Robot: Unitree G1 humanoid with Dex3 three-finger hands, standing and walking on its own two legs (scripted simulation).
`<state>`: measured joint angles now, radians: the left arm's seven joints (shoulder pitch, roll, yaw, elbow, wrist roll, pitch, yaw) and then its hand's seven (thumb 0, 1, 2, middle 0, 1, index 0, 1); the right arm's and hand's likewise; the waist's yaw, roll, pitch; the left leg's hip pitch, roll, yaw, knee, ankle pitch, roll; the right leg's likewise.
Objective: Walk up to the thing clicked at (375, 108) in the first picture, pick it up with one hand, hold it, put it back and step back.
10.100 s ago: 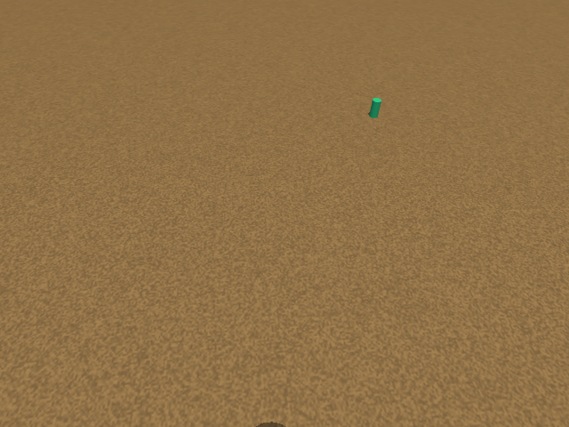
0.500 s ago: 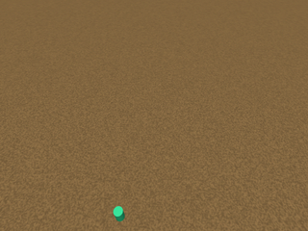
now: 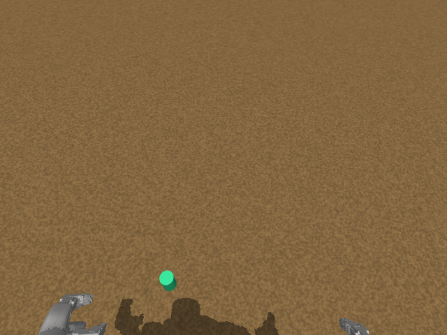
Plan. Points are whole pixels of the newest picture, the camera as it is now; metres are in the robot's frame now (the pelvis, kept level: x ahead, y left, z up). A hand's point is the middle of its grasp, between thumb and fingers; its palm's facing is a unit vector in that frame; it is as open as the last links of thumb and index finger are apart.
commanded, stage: rise first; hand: left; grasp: from above
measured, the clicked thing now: (168, 281) +0.38 +0.19 -0.70
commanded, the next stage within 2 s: none
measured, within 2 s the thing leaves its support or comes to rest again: neither
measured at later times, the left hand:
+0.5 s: hand out of the picture +0.13 +0.26 -0.24, palm faces -0.25 -0.82 -0.51, open 13.6 cm
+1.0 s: hand (127, 311) +0.24 +0.26 -0.44, palm faces -0.44 -0.38 -0.82, open 13.7 cm
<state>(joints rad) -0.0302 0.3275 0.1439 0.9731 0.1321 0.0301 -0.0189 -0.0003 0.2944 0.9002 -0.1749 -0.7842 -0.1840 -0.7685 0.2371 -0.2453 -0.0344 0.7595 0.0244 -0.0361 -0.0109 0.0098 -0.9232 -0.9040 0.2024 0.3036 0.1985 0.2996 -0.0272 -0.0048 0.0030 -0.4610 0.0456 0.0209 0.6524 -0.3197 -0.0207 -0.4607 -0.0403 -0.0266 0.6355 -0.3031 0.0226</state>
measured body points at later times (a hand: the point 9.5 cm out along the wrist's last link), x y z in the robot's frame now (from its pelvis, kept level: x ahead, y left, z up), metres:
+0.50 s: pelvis -0.01 +0.01 -0.10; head +0.10 +0.02 +0.34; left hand +0.14 +0.30 -0.21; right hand +0.17 -0.24 -0.19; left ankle +0.00 +0.13 -0.72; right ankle +0.01 -0.14 -0.72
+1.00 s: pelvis -0.08 +0.00 -0.29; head +0.12 +0.00 +0.11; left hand +0.26 +0.28 -0.39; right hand +0.09 -0.27 -0.43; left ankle +0.00 +0.13 -0.72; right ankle +0.00 -0.14 -0.72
